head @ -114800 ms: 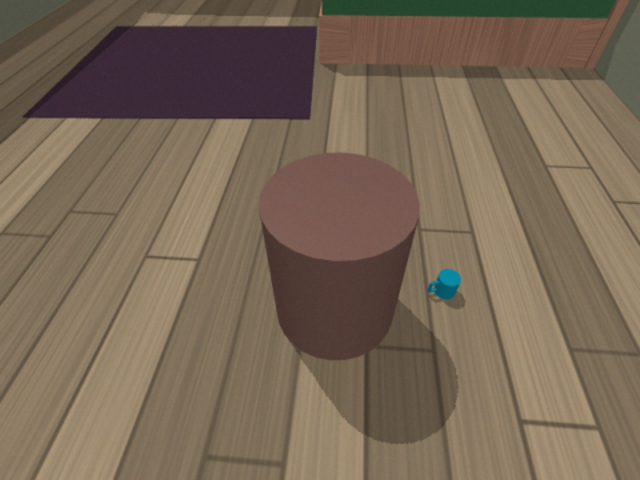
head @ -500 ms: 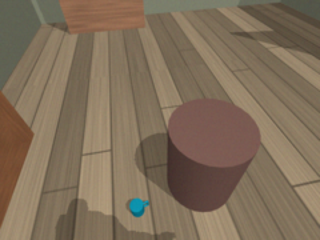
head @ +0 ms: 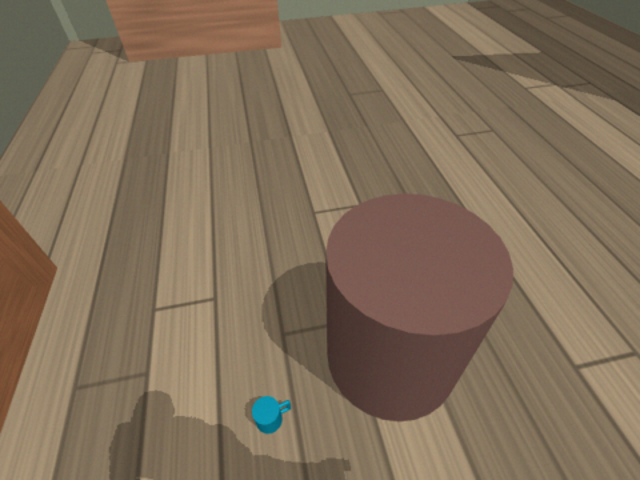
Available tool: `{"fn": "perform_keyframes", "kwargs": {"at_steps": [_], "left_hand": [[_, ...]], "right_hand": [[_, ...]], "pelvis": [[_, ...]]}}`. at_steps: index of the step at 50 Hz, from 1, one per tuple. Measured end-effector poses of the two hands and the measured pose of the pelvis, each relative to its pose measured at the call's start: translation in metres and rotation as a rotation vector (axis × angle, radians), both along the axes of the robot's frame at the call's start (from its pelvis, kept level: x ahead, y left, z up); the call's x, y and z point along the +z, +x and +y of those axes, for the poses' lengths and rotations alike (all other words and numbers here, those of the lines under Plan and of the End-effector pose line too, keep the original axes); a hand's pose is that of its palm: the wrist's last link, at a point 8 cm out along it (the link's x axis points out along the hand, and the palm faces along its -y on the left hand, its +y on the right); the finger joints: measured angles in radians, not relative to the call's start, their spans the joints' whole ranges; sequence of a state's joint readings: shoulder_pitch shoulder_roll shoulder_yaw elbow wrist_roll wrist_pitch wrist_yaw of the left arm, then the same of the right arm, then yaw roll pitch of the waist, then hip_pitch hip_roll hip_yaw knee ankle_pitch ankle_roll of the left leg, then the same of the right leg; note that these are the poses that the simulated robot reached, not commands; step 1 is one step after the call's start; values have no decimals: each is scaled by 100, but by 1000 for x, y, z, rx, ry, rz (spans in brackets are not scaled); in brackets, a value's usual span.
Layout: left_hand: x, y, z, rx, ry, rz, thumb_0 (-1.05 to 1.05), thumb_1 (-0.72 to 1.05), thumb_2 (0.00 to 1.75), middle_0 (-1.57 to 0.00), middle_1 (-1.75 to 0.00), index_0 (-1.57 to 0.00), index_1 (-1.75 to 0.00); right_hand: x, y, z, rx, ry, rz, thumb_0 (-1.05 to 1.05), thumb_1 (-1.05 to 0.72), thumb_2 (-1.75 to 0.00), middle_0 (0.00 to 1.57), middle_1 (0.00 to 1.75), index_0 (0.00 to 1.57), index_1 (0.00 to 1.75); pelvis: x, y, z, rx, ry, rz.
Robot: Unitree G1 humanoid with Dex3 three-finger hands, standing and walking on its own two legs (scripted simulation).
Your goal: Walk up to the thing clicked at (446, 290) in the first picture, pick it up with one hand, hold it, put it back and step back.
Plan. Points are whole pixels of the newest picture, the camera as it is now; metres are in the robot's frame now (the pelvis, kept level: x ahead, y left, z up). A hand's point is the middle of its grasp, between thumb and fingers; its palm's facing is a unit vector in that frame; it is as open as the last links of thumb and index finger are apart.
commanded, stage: stand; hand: left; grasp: from above
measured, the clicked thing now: (272, 412) +0.45 +0.19 -0.74
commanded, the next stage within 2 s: step back in 0.86 s
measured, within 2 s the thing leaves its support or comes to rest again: neither
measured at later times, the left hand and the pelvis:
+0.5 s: hand out of the picture +0.08 +0.24 -0.16, palm faces +0.00 -0.94 -0.34, open 7.3 cm; pelvis +0.01 -0.01 +0.00, yaw +0 degrees
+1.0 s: hand out of the picture +0.09 +0.26 -0.16, palm faces +0.00 -0.93 -0.37, open 7.3 cm; pelvis -0.01 +0.00 -0.01, yaw +0 degrees
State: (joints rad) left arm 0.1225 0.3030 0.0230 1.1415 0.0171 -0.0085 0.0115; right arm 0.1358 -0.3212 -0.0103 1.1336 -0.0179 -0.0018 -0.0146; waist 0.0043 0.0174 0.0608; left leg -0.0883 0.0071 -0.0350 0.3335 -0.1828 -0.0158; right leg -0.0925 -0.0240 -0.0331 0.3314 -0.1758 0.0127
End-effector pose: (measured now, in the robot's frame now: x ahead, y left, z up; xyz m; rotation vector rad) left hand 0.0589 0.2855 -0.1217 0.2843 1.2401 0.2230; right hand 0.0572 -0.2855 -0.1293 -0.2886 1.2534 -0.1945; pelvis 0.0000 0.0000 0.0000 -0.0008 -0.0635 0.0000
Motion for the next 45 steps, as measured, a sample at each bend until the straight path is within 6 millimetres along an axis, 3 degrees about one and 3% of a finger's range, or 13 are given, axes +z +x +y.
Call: {"fn": "perform_keyframes", "kwargs": {"at_steps": [16,45], "left_hand": [[2,10,0,-10,6,-5,0,91,90,-21,-30,-20,-30],[5,24,-3,-21,12,-28,0,91,90,-21,-30,-20,-30]], "right_hand": [[3,12,-6,7,-5,-10,0,-90,-90,21,30,20,30],[2,16,-18,-2,-5,-8,0,-90,-90,21,30,20,30]], "pelvis": [[1,6,-3,-3,1,10],[-1,8,-10,-8,-1,24]]}}
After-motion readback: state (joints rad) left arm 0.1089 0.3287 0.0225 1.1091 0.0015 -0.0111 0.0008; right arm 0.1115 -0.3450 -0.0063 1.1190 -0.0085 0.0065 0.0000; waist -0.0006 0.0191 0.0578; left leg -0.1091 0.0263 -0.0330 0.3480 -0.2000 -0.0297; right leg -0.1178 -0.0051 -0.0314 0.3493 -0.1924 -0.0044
